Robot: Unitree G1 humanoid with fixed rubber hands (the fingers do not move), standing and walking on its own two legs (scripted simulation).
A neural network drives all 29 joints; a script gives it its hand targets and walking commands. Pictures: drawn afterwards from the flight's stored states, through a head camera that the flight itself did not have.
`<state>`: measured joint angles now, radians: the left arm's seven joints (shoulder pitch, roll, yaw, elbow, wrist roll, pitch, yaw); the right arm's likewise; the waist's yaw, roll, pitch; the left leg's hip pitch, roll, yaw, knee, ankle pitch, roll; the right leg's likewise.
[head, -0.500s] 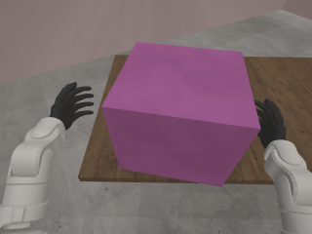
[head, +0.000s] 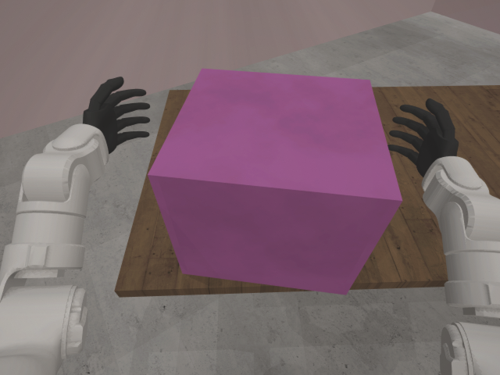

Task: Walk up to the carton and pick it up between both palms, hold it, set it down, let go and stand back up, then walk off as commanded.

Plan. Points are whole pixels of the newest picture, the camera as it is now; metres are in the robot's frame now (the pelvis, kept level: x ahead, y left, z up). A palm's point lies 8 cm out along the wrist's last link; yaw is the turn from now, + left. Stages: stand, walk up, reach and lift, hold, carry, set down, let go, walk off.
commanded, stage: reach and lift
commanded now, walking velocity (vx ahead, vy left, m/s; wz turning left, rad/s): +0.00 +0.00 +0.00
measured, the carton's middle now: (272, 180) +0.44 -0.05 +0.06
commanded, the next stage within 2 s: none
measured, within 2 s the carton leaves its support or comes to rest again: neither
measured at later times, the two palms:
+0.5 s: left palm (108, 99) +0.44 +0.20 +0.24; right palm (440, 124) +0.39 -0.27 +0.22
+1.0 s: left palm (116, 140) +0.45 +0.22 +0.16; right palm (432, 171) +0.38 -0.29 +0.14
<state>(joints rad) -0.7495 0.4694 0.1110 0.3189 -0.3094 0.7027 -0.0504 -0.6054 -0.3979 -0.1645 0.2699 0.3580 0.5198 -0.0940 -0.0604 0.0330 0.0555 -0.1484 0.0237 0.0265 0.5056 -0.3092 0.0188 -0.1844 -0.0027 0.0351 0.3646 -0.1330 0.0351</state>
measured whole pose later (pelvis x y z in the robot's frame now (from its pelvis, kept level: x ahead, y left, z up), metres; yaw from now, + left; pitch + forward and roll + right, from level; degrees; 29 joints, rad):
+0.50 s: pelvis +0.00 +0.00 +0.00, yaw +0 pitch -3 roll -2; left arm -1.03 0.51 0.01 0.73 -0.31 0.60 -0.04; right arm -0.91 -0.41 -0.16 0.66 0.34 0.47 -0.06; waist -0.08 0.03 0.06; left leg -0.15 0.02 0.03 0.51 -0.31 0.02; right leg -0.18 0.00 0.04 0.36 -0.13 0.04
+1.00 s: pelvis +0.00 +0.00 +0.00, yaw +0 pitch -1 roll -2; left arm -0.93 0.51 -0.11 0.97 -0.34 0.21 -0.06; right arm -0.75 -0.41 -0.13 0.80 0.32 0.21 -0.01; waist -0.08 0.03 0.06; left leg -0.18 0.02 0.03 0.51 -0.31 0.02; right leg -0.22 0.00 0.04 0.36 -0.13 0.04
